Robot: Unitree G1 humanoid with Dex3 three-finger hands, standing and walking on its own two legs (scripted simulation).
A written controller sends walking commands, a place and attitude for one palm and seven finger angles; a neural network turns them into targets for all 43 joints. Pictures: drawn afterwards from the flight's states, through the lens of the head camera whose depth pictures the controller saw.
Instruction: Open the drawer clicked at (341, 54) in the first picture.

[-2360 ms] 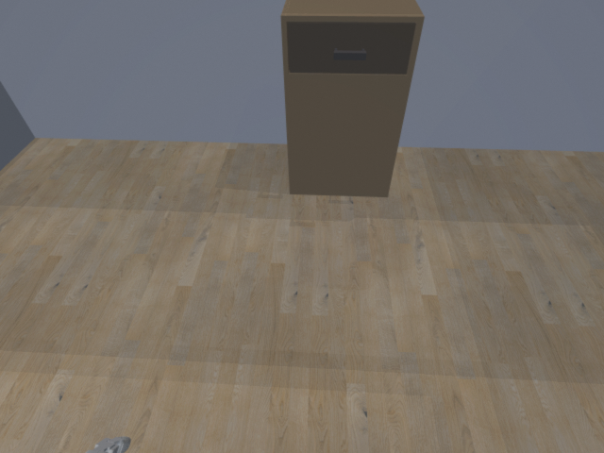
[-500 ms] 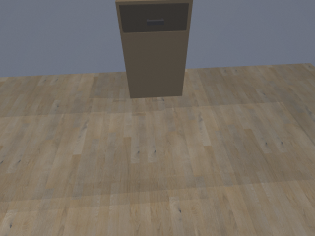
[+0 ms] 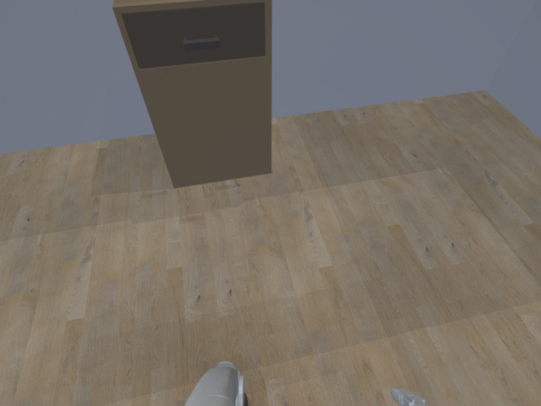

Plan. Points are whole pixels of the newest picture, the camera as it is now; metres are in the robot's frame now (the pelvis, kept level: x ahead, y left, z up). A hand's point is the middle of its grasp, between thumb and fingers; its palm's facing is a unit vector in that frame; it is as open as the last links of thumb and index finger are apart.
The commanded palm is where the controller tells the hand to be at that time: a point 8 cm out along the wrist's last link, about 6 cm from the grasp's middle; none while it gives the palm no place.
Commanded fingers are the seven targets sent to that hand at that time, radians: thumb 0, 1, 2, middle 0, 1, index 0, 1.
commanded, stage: walk to a spot facing it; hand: left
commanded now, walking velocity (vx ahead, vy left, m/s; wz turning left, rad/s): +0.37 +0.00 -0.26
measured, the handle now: (201, 41) +1.17 +0.38 -0.04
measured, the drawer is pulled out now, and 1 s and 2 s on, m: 0.00 0.00 0.00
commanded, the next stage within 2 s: turn to face it in 0.84 s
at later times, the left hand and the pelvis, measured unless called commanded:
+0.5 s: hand (185, 294) +0.33 +0.22 -0.17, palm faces -0.16 -0.98 -0.13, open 7.4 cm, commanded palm none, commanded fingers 0.00 0.90 0.90 -0.20 -0.30 -0.20 -0.30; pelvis +0.22 +0.06 +0.01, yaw -12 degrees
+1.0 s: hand (242, 212) +0.55 +0.14 -0.16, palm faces -0.39 -0.89 -0.24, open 7.3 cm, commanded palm none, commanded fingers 0.00 0.90 0.90 -0.20 -0.30 -0.20 -0.30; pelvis +0.43 -0.02 +0.00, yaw -26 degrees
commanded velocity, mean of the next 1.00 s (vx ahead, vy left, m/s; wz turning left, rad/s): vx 0.29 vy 0.00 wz -0.37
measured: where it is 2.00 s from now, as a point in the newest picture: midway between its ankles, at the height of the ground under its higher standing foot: (301, 327)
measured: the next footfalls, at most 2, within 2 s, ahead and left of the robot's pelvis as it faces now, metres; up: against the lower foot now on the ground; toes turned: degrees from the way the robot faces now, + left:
left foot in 0.10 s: +0.20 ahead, +0.11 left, +0.00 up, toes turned +5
right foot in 0.76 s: +0.43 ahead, -0.10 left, +0.00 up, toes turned -29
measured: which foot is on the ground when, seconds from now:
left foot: up 0.00-0.08, down 0.10-0.76, up 0.78-1.00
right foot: down 0.00-0.10, up 0.12-0.74, down 0.76-1.00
